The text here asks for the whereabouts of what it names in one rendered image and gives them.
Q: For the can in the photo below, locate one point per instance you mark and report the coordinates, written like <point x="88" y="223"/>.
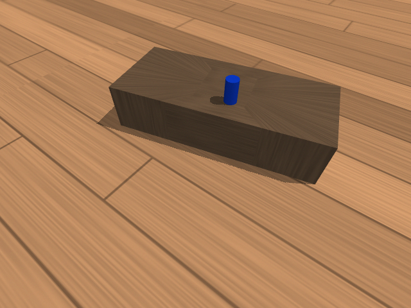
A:
<point x="232" y="83"/>

